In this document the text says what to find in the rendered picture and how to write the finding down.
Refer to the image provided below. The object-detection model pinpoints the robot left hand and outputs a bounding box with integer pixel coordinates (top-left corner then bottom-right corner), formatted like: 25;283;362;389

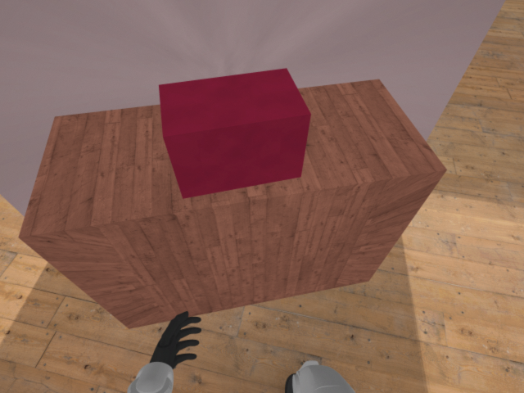
150;311;201;369

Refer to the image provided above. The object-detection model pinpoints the left robot forearm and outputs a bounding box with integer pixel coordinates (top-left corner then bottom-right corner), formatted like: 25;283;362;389
127;362;174;393

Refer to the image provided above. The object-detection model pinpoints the pedestal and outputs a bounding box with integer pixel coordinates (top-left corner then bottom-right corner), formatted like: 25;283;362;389
19;79;447;329

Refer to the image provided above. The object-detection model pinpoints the robot right shin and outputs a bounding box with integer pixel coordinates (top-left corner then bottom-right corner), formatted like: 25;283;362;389
299;360;319;371

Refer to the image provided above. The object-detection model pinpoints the robot right thigh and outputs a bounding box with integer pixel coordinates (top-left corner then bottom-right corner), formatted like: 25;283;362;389
292;365;355;393

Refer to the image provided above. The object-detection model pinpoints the carton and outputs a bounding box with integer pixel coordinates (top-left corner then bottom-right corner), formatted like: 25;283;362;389
159;68;311;199

